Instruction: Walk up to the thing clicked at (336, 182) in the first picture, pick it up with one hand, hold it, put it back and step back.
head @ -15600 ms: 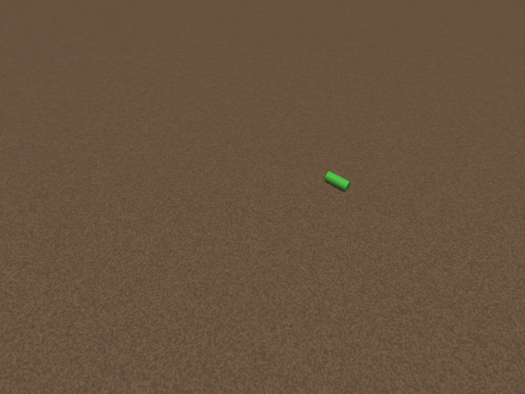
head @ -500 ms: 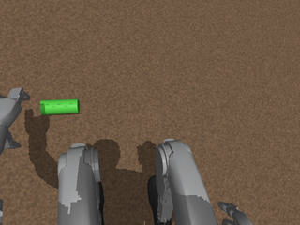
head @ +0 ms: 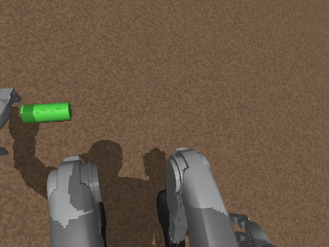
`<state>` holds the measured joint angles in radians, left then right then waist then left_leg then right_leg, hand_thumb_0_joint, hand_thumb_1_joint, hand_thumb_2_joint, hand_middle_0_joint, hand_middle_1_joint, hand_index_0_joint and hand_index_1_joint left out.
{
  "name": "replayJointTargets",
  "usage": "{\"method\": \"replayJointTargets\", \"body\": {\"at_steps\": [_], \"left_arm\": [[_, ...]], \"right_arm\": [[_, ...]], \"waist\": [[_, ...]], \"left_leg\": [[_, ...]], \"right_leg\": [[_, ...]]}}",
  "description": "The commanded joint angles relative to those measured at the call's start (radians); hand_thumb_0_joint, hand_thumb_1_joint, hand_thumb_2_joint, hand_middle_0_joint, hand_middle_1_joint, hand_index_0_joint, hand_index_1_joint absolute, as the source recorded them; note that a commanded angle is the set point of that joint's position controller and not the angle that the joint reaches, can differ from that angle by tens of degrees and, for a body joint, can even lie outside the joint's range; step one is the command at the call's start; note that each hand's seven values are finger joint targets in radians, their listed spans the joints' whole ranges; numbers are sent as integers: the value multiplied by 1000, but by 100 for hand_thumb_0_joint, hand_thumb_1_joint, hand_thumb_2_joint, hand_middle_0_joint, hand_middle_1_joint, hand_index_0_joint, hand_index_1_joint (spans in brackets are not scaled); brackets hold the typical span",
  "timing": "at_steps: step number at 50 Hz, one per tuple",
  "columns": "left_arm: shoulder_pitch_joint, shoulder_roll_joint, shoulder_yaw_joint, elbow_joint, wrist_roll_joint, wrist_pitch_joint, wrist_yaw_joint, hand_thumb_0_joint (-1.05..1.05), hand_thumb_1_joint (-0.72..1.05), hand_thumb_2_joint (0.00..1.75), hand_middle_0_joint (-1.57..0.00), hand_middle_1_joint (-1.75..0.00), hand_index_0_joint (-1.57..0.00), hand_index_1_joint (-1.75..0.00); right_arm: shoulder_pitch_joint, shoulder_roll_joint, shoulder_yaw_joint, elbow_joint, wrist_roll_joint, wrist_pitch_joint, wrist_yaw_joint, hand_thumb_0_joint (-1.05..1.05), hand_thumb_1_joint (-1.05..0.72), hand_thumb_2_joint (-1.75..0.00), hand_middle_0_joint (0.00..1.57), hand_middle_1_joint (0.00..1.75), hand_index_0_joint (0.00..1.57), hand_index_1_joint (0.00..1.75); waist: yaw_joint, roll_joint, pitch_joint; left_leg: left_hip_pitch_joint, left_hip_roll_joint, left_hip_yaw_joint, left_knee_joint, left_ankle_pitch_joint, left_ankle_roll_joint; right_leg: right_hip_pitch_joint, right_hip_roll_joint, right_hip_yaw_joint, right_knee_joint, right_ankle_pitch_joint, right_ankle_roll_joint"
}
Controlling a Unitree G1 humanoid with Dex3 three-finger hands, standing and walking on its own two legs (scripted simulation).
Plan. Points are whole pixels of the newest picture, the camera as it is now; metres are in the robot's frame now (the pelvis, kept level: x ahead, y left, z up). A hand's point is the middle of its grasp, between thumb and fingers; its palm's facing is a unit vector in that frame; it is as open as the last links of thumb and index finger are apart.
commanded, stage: rise first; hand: left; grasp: from above
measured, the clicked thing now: (47, 112) +0.48 +0.29 -0.31
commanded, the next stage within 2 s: approach in 1.98 s
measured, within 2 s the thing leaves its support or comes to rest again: neither
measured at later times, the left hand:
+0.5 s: hand (6, 125) +0.41 +0.35 -0.19, palm faces -0.45 -0.07 -0.89, open 13.9 cm
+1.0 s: hand (12, 120) +0.42 +0.34 -0.19, palm faces -0.44 -0.07 -0.90, open 14.0 cm
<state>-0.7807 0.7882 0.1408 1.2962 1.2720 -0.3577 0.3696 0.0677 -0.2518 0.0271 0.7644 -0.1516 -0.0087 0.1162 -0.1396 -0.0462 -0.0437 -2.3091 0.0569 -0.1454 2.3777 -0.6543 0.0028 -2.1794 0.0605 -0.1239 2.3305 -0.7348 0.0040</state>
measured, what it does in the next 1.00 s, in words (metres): stands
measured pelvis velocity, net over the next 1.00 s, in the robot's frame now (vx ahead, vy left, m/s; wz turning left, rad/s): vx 0.00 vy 0.00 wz -0.03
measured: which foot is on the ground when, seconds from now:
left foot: down 0.00-1.00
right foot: down 0.00-1.00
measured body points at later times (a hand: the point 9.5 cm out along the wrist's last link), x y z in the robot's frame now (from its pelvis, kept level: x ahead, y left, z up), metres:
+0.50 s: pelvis +0.00 +0.00 -0.01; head +0.24 +0.08 +0.36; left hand +0.43 +0.35 -0.14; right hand +0.10 -0.27 -0.13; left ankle +0.08 +0.13 -0.30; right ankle +0.09 -0.11 -0.30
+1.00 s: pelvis +0.00 +0.00 -0.02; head +0.24 +0.08 +0.36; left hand +0.44 +0.34 -0.14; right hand +0.08 -0.27 -0.12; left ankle +0.08 +0.13 -0.30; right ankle +0.09 -0.11 -0.30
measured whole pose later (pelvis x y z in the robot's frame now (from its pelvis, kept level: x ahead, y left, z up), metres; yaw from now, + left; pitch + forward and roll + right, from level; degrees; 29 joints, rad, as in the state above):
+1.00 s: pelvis +0.00 +0.00 -0.02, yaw -2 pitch +31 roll -9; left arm -0.86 0.83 0.13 1.41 1.29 -0.32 0.43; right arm 0.08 -0.26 0.08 0.77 -0.18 -0.03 0.12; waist -0.19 -0.06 -0.02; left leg -2.35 0.06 -0.17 2.44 -0.66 0.00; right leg -2.22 0.07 -0.15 2.38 -0.73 0.00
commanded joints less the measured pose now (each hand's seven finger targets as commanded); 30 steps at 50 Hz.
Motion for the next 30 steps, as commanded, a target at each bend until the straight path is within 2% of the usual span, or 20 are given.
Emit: {"method": "replayJointTargets", "body": {"at_steps": [1,2,6,9,12,13,14,15,17,19,20,21,23,24,25,30], "left_arm": [[-235,300,62,-117,1,-16,51,0,-45,91,-16,-91,-16,-91],[-235,310,72,-114,-1,-16,56,0,-43,90,-16,-91,-17,-90],[-257,292,63,-113,-6,-14,73,0,-45,92,-14,-93,-14,-93],[-257,302,67,-84,0,-3,81,0,-45,92,-13,-95,-14,-94],[-279,305,69,-99,-4,6,90,0,-47,93,-11,-97,-12,-95],[-276,300,58,-88,1,11,88,0,-48,95,-11,-97,-12,-96],[-286,305,67,-91,-9,12,90,0,-48,94,-11,-97,-12,-96],[-279,306,58,-73,0,15,88,0,-49,95,-10,-98,-12,-97],[-284,315,70,-90,-7,20,88,0,-50,96,-9,-99,-10,-98],[-290,299,55,-73,-8,24,82,0,-50,96,-8,-101,-9,-100],[-282,292,48,-65,-5,25,80,0,-52,98,-7,-102,-8,-100],[-294,312,64,-70,-7,24,81,0,-52,97,-7,-101,-9,-100],[-287,303,48,-48,-6,25,75,0,-52,97,-6,-103,-8,-101],[-288,302,43,-53,-4,24,74,0,-60,105,-8,-98,-5,-100],[-288,305,54,-58,-5,22,75,0,-55,100,-8,-100,-8,-100],[-288,300,49,-56,-6,19,80,0,-53,99,-8,-101,-8,-100]], "right_arm": [[172,-238,-68,-14,-1,1,-10,0,-91,-90,20,30,20,30],[169,-238,-69,-13,-1,2,-11,0,-91,-90,20,30,20,30],[167,-241,-64,-11,-8,-1,-11,0,-91,-90,20,30,20,30],[170,-243,-62,-11,-12,-5,-10,0,-91,-90,20,30,20,30],[176,-245,-59,-7,-17,-9,-10,0,-91,-90,20,30,20,30],[184,-246,-57,-5,-16,-9,-9,0,-91,-90,20,30,20,30],[177,-246,-59,-5,-14,-11,-10,0,-91,-90,20,30,20,30],[179,-243,-56,-6,-16,-10,-11,0,-91,-90,20,30,20,30],[174,-243,-52,-4,-17,-12,-12,0,-91,-90,20,30,20,30],[183,-248,-55,-7,-15,-15,-11,0,-91,-90,20,30,20,30],[176,-246,-55,-6,-12,-15,-11,0,-91,-90,20,30,20,30],[175,-250,-51,-6,-15,-14,-11,0,-91,-90,20,30,20,30],[176,-246,-46,-8,-12,-16,-10,0,-91,-90,20,30,20,30],[176,-246,-45,-8,-12,-16,-9,0,-91,-90,20,30,20,30],[180,-248,-46,-6,-13,-15,-9,0,-91,-90,20,30,20,30],[187,-249,-38,-7,-15,-18,-6,0,-91,-90,20,30,20,30]], "waist": [[26,274,-673],[28,270,-671],[15,283,-668],[11,280,-650],[6,297,-673],[0,288,-678],[4,284,-672],[1,291,-658],[10,298,-673],[-5,295,-650],[0,302,-642],[-2,308,-648],[-5,304,-637],[-7,290,-632],[-6,294,-642],[-16,295,-648]], "left_leg": [[566,-22,73,-203,181,29],[564,-21,74,-199,179,30],[563,-17,70,-190,168,29],[540,-17,71,-187,153,29],[562,-14,69,-176,183,28],[555,-15,68,-172,188,30],[535,-16,68,-176,163,29],[520,-18,71,-176,151,29],[541,-16,70,-173,159,28],[539,-16,63,-181,140,26],[537,-16,63,-185,128,25],[537,-16,61,-185,129,24],[525,-16,60,-179,132,24],[519,-18,61,-177,135,26],[528,-18,59,-177,143,25],[534,-16,62,-161,182,28]], "right_leg": [[240,30,-39,-259,245,-36],[236,31,-37,-257,241,-36],[219,31,-42,-249,234,-36],[218,30,-42,-245,225,-36],[227,30,-42,-236,253,-34],[238,32,-41,-239,265,-33],[223,31,-42,-235,242,-35],[231,32,-40,-239,234,-36],[227,32,-42,-235,235,-36],[207,31,-48,-231,222,-39],[194,31,-49,-230,210,-42],[200,33,-52,-229,210,-40],[201,33,-52,-225,217,-42],[205,34,-50,-228,222,-41],[209,34,-53,-224,227,-40],[230,34,-52,-221,265,-34]]}}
